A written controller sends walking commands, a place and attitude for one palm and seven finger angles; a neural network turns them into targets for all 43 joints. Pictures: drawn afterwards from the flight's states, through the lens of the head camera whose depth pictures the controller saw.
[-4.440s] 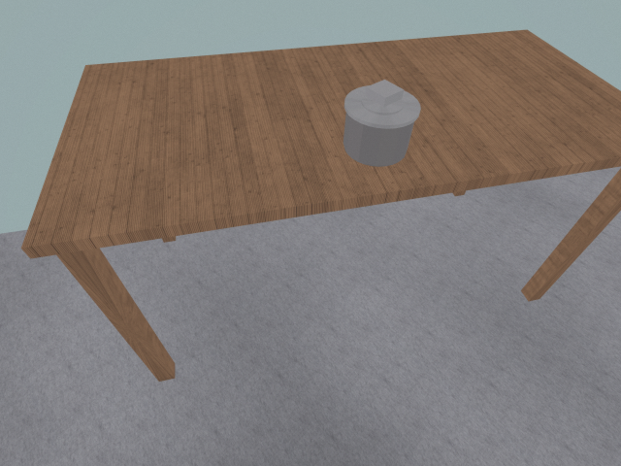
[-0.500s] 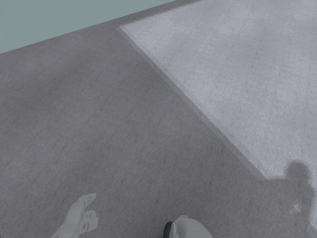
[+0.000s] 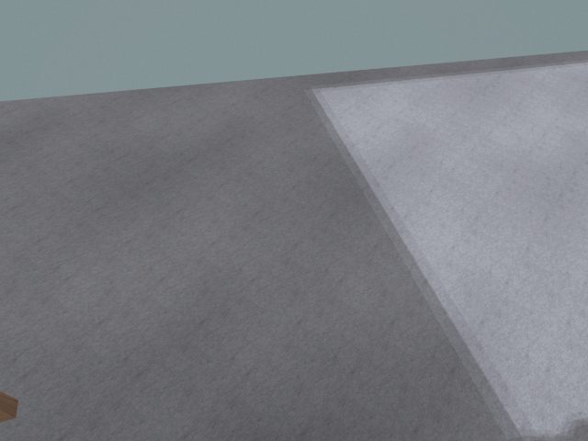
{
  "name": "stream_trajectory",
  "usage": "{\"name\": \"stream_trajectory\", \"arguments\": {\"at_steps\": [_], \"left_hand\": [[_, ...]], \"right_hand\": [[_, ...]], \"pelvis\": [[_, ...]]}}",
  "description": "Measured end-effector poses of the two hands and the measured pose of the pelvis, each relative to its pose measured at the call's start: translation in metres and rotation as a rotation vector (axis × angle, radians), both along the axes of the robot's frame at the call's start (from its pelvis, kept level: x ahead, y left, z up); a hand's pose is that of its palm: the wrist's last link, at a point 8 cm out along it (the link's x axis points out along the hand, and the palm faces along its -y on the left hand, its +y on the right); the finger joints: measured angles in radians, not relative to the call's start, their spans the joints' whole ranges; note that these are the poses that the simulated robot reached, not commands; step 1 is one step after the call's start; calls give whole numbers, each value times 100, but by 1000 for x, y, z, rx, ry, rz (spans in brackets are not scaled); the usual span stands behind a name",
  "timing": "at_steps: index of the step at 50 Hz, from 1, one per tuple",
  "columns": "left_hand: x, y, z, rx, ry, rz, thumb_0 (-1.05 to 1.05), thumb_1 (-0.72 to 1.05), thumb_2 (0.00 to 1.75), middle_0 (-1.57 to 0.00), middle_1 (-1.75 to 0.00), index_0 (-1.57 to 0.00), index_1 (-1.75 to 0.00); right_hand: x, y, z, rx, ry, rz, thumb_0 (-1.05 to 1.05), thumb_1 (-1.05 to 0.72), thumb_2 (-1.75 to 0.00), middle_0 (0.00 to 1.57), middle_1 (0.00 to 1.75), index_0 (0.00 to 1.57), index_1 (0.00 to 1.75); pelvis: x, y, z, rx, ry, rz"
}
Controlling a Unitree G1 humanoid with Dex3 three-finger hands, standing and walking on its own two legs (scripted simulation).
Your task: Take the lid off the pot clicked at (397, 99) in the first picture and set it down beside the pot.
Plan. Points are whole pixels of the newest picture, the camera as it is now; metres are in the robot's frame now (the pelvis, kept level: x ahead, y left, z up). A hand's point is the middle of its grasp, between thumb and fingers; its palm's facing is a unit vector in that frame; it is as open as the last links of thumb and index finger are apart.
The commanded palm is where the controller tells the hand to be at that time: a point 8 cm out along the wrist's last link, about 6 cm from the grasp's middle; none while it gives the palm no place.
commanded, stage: turn to face it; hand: left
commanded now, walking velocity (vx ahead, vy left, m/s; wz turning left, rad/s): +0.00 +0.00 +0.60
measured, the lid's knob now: out of the picture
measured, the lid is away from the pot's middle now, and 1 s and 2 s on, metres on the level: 0.00 0.00 0.00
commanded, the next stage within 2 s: none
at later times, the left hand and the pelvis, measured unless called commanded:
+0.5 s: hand out of the picture +0.06 +0.16 -0.13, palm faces +0.32 -0.89 -0.32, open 7.3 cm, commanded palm none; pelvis +0.01 -0.06 +0.01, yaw +17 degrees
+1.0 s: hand out of the picture -0.10 +0.16 -0.17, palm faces +0.61 -0.74 -0.27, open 7.3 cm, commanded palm none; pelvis -0.01 -0.05 +0.01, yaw +35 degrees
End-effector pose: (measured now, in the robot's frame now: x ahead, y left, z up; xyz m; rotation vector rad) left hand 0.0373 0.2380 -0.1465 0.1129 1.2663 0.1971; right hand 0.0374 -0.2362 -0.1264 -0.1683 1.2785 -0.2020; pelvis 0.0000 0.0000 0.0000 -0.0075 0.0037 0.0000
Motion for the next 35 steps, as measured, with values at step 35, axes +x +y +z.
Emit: {"name": "stream_trajectory", "arguments": {"at_steps": [35], "left_hand": [[-77,-70,45,100,-30,359,1,91,90,-20,-30,-21,-30]], "right_hand": [[162,-49,8,27,-69,448,0,-91,-90,20,30,19,30]], "pelvis": [[11,-76,17,66,-13,418]]}}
